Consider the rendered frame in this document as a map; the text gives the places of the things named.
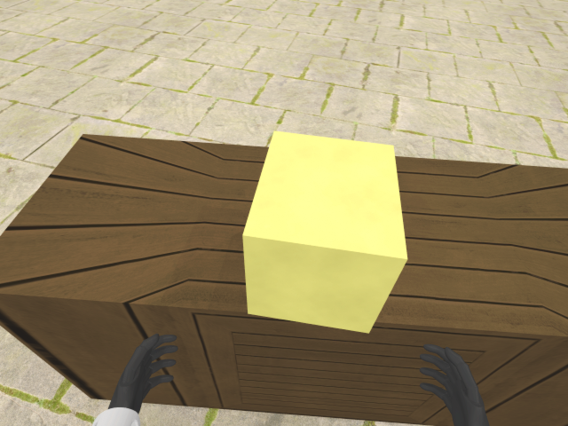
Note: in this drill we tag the robot left forearm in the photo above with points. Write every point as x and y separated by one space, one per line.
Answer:
118 416

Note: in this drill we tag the pedestal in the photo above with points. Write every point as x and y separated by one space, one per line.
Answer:
132 237

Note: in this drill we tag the left robot hand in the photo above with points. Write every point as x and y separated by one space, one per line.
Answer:
135 381

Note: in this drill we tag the right robot hand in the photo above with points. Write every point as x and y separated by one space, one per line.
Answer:
461 396

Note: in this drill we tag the carton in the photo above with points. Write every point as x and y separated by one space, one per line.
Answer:
324 242

